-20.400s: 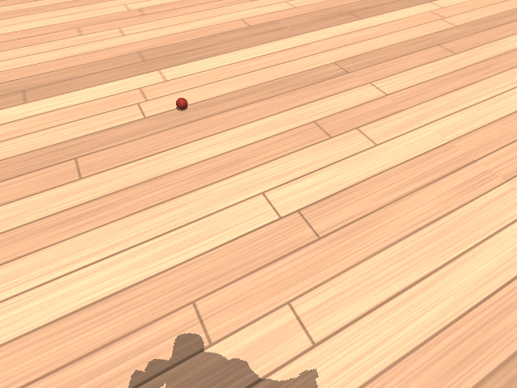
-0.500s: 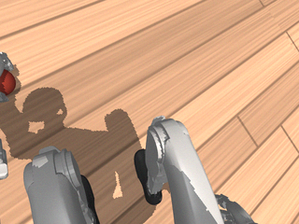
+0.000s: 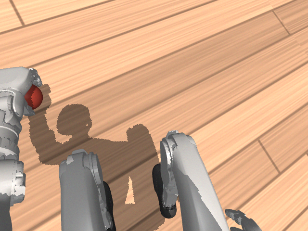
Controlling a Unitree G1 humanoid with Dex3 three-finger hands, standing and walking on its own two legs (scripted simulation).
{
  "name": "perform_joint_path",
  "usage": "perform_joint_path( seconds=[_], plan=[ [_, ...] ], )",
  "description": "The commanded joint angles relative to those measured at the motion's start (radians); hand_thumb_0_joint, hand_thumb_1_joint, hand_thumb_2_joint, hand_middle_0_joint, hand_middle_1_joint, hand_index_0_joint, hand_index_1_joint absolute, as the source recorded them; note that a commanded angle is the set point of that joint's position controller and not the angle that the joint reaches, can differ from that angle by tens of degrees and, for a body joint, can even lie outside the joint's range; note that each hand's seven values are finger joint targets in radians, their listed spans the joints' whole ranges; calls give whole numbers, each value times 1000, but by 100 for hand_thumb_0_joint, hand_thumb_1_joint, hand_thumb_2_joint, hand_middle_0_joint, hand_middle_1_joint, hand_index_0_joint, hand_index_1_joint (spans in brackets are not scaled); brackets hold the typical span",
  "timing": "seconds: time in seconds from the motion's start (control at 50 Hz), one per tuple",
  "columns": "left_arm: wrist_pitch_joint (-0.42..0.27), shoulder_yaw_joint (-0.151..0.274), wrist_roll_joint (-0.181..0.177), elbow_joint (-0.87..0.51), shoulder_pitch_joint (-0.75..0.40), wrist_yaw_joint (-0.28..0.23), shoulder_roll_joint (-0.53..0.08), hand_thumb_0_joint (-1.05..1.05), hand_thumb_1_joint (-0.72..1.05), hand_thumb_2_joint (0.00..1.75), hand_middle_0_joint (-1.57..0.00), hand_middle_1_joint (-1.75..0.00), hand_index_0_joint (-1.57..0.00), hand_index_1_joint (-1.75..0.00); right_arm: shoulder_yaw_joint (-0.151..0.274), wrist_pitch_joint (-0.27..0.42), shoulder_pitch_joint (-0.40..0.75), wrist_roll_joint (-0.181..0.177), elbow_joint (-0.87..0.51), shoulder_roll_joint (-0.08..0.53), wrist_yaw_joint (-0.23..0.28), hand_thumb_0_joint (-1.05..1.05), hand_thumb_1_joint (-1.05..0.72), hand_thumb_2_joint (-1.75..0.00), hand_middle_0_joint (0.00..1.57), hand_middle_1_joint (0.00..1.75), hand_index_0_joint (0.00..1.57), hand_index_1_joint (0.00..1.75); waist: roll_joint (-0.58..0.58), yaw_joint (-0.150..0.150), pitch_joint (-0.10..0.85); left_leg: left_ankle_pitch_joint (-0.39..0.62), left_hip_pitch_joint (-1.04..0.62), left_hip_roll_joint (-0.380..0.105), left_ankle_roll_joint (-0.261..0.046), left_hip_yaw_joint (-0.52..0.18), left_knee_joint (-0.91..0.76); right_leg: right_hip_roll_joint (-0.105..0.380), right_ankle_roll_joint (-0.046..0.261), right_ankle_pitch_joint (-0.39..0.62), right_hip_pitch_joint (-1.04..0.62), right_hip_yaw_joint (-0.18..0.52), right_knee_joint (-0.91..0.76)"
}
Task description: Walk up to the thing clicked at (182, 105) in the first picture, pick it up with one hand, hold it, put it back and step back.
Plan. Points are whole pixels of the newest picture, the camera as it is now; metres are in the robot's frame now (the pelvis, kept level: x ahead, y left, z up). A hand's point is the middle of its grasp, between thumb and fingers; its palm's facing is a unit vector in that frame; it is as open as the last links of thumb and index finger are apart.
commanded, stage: lift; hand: left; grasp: from above
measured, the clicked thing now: (26, 96) +0.49 +0.28 -0.16
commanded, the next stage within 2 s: hold in 1.26 s
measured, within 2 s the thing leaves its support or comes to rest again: neither
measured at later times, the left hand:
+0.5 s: hand out of the picture +0.40 +0.26 +0.07, palm faces -0.42 -0.10 -0.90, open 9.5 cm
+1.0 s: hand out of the picture +0.37 +0.25 +0.22, palm faces -0.45 -0.10 -0.89, open 9.6 cm
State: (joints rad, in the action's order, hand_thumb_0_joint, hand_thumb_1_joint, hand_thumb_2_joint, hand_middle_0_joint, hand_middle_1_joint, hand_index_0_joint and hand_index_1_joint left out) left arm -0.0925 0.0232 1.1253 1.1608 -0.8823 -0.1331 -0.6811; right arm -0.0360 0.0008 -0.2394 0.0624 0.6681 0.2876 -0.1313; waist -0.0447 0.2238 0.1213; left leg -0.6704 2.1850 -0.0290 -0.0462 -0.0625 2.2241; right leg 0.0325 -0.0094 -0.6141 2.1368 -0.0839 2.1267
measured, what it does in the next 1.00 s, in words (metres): rises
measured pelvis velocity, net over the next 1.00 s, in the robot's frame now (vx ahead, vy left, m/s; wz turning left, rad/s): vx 0.04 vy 0.00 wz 0.07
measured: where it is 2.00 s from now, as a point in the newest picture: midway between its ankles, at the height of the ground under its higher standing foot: (136, 210)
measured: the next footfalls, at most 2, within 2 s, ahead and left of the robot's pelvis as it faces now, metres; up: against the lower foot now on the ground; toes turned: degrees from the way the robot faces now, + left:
none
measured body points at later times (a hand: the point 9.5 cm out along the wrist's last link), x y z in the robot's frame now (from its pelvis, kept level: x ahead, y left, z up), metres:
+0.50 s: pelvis +0.01 -0.01 +0.15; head +0.16 +0.02 +0.58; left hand +0.42 +0.26 +0.12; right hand +0.13 -0.27 +0.03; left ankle +0.08 +0.11 -0.35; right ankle +0.11 -0.12 -0.35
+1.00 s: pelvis +0.04 +0.00 +0.30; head +0.11 +0.01 +0.75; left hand +0.39 +0.25 +0.27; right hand +0.13 -0.27 +0.18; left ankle +0.08 +0.11 -0.35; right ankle +0.11 -0.12 -0.35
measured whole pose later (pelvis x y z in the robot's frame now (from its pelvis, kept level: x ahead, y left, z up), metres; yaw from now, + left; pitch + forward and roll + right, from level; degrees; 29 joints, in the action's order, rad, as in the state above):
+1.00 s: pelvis +0.04 +0.00 +0.30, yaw +4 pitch +14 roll -2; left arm 0.02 -0.17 1.00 0.89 -0.40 -0.14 -0.40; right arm 0.03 0.03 -0.27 -0.04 0.75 0.25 0.06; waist -0.04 0.09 0.12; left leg -0.46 0.90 -0.04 -0.02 0.02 1.11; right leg 0.00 -0.01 -0.41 0.90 -0.03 1.06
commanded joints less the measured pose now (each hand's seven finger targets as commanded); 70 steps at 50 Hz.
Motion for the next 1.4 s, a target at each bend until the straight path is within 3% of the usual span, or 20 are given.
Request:
perform_joint_path(
  seconds=[0.0, 0.06, 0.1, 0.12, 0.14, 0.18, 0.22, 0.26, 0.42, 0.46, 0.52, 0.62, 0.78, 0.86, 1.0, 1.02, 1.12, 1.26, 1.28, 1.38],
  plan=[
    [-4, 26, -39, -287, -329, -12, -240, 0, 69, 79, -103, -77, -105, -74, 100, -5, -182, -21, -51, 235, 34, 0, -91, -91, 20, 30, 20, 30, -264, -17, 709, 105, -594, 28, 17, -21, -372, -48, 55, 129, -384, -27, -257],
    [0, 29, -63, -366, -271, -2, -225, 0, 69, 77, -102, -76, -105, -73, 111, -8, -171, -35, -62, 232, 48, 0, -91, -91, 20, 30, 20, 30, -276, -44, 737, 108, -661, 26, 21, -44, -442, -44, 49, 144, -421, -24, -275],
    [9, 15, -74, -393, -242, 6, -202, 0, 68, 79, -102, -76, -104, -74, 113, -13, -169, -42, -70, 226, 58, 0, -91, -91, 20, 30, 20, 30, -259, -45, 738, 109, -714, 21, 23, -47, -483, -46, 45, 143, -450, -22, -312],
    [6, 24, -83, -453, -255, 5, -220, 0, 68, 77, -101, -76, -104, -73, 118, -13, -157, -47, -73, 226, 65, 0, -91, -91, 20, 30, 20, 30, -267, -58, 752, 98, -727, 22, 22, -47, -503, -46, 45, 141, -478, -19, -325],
    [11, 31, -86, -429, -210, 5, -214, 0, 69, 76, -102, -75, -104, -72, 121, -13, -150, -50, -67, 226, 71, 0, -91, -91, 20, 30, 20, 30, -246, -61, 721, 96, -739, 25, 22, -56, -518, -43, 43, 141, -479, -17, -340],
    [20, 1, -101, -465, -204, 7, -161, 0, 69, 77, -103, -73, -105, -71, 117, -13, -146, -53, -71, 209, 81, 0, -91, -91, 20, 30, 20, 30, -221, -48, 713, 116, -785, 20, 22, -47, -545, -44, 40, 150, -513, -12, -382],
    [27, 29, -97, -524, -179, 3, -214, 0, 69, 75, -102, -74, -104, -71, 125, -14, -138, -60, -76, 209, 93, 0, -91, -91, 20, 30, 20, 30, -222, -73, 751, 147, -830, 26, 20, -26, -569, -44, 40, 165, -587, 2, -429],
    [37, 7, -119, -549, -137, 3, -159, 0, 69, 78, -104, -72, -105, -71, 122, -13, -124, -62, -80, 190, 101, 0, -91, -90, 20, 30, 20, 30, -196, -69, 715, 152, -845, 25, 17, -11, -601, -43, 36, 168, -638, 9, -481],
    [83, -11, -132, -580, -14, 13, -116, 0, 70, 78, -104, -73, -106, -72, 121, -16, -83, -82, -79, 156, 142, 0, -90, -90, 20, 30, 20, 30, -124, -101, 676, 182, -1017, 30, 9, 24, -771, -52, 29, 180, -890, 36, -705],
    [92, -38, -144, -549, 55, 19, -65, 0, 70, 80, -103, -77, -105, -75, 114, -13, -71, -88, -74, 136, 155, 0, -91, -90, 20, 30, 20, 30, -77, -92, 593, 140, -1011, 37, 9, 35, -819, -55, 26, 144, -962, 50, -779],
    [98, -47, -149, -549, 87, 26, -47, 0, 69, 81, -103, -75, -105, -74, 116, -5, -63, -97, -66, 132, 174, 0, -90, -90, 20, 30, 20, 30, -53, -103, 548, 133, -1082, 34, 10, 28, -906, -58, 28, 138, -1030, 57, -854],
    [96, -78, -145, -502, 130, 9, -4, 0, 70, 79, -104, -76, -106, -74, 105, 21, -47, -108, -46, 111, 200, 0, -90, -90, 20, 30, 20, 30, -21, -107, 404, 111, -1159, 34, 15, 25, -1030, -63, 30, 105, -1119, 76, -981],
    [87, -91, -112, -485, 100, -47, 11, 0, 63, 73, -99, -73, -100, -71, 110, 53, -51, -103, -15, 113, 208, 0, -90, -91, 20, 30, 20, 30, -74, -132, 362, 174, -1376, 27, 32, 18, -1207, -69, 33, 159, -1246, 81, -1125],
    [100, -109, -121, -472, 117, -59, 40, 0, 63, 78, -100, -72, -101, -72, 111, 59, -48, -99, -9, 110, 205, 0, -90, -91, 20, 30, 20, 30, -68, -136, 344, 219, -1459, 28, 35, 27, -1277, -71, 30, 194, -1332, 77, -1196],
    [122, -120, -139, -433, 157, -57, 60, 0, 63, 71, -98, -71, -100, -69, 115, 62, -60, -101, -5, 111, 203, 0, -90, -90, 20, 30, 20, 30, -13, -153, 310, 365, -1577, 34, 35, 42, -1368, -70, 25, 328, -1483, 83, -1303],
    [124, -130, -143, -425, 162, -54, 77, 0, 62, 73, -100, -70, -101, -69, 115, 62, -66, -100, -4, 111, 201, 0, -90, -90, 20, 30, 20, 30, -6, -144, 297, 381, -1589, 33, 35, 44, -1382, -69, 25, 343, -1496, 82, -1317],
    [118, -145, -153, -437, 183, -42, 105, 0, 68, 71, -100, -74, -104, -70, 118, 58, -59, -101, -17, 108, 195, 0, -90, -90, 20, 30, 20, 30, -10, -153, 262, 408, -1663, 30, 40, 48, -1453, -69, 28, 358, -1545, 74, -1379],
    [119, -130, -138, -505, 191, -45, 81, 0, 72, 72, -102, -77, -107, -72, 121, 46, -57, -102, -20, 108, 195, 0, -90, -90, 20, 30, 20, 30, -12, -162, 285, 546, -1772, 38, 38, 63, -1504, -64, 24, 490, -1655, 90, -1444],
    [120, -128, -138, -503, 186, -47, 86, 0, 70, 75, -102, -77, -106, -73, 122, 45, -59, -102, -19, 109, 195, 0, -90, -90, 20, 30, 20, 30, -12, -153, 281, 549, -1779, 37, 40, 61, -1514, -65, 25, 489, -1652, 86, -1447],
    [130, -127, -124, -518, 202, -51, 81, 0, 72, 76, -103, -74, -106, -70, 126, 36, -48, -102, -16, 113, 193, 0, -90, -90, 20, 30, 20, 30, -11, -168, 264, 583, -1832, 38, 42, 68, -1555, -65, 27, 510, -1690, 83, -1486]
  ],
)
